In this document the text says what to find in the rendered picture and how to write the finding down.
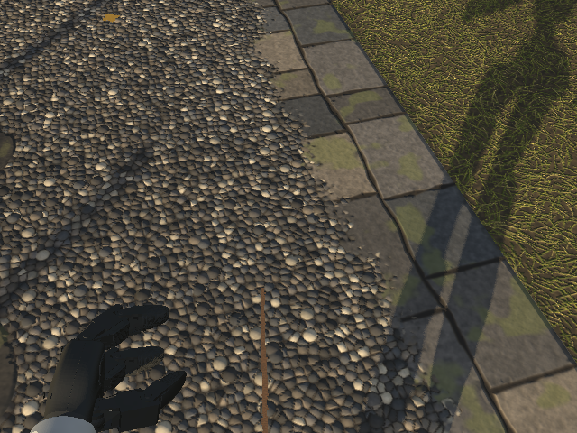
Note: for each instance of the robot left hand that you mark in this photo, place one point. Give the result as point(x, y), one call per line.
point(85, 371)

